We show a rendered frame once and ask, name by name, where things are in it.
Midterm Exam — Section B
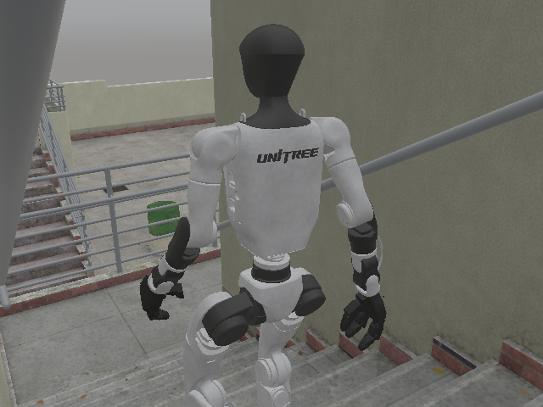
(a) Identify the right robot forearm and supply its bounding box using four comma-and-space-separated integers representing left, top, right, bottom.
348, 200, 380, 297

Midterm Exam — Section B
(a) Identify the robot left upper arm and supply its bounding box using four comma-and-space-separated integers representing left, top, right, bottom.
183, 125, 238, 248

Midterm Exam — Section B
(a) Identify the robot left thigh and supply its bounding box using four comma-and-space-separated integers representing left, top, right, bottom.
183, 292, 254, 407

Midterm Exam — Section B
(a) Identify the left robot shin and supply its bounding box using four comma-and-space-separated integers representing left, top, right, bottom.
186, 390, 236, 407

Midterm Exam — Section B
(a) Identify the left robot hand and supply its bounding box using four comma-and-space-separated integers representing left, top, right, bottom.
140, 275, 184, 321

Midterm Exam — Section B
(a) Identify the right robot hand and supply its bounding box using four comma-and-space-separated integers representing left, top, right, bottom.
340, 292, 387, 351

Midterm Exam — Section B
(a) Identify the robot right upper arm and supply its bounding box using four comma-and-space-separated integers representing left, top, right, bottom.
308, 117, 373, 228

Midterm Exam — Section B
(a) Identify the left robot forearm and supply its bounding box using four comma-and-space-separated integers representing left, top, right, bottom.
148, 217, 200, 294

